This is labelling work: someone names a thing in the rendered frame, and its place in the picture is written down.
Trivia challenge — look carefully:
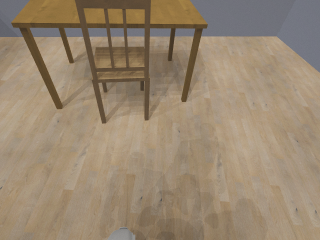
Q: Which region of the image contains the table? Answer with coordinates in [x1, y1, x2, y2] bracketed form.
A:
[11, 0, 208, 110]

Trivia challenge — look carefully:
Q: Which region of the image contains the robot left thigh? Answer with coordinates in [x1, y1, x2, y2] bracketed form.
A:
[107, 229, 136, 240]

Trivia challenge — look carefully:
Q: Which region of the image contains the chair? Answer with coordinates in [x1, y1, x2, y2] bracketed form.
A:
[75, 0, 151, 124]

